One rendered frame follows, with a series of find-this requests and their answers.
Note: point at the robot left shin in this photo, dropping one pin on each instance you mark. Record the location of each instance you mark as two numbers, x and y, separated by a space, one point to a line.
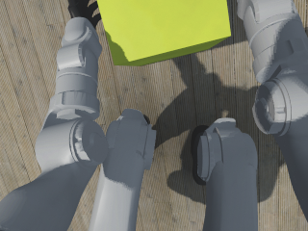
114 125

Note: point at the right robot foot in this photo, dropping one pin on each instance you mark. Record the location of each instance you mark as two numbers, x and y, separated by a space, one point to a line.
197 132

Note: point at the left robot hand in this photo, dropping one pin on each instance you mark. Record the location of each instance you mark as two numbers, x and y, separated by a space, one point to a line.
80 8

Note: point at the left robot upper arm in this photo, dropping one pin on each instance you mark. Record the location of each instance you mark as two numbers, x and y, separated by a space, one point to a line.
68 154

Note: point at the right robot forearm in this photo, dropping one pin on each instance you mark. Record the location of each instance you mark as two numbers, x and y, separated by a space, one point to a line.
276 37

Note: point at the carton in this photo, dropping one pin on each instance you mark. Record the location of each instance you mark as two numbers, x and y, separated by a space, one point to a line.
141 32

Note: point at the right robot upper arm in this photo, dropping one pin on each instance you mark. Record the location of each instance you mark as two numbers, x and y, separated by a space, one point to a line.
281 109

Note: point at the left robot forearm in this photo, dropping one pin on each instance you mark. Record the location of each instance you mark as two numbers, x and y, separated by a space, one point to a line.
77 75

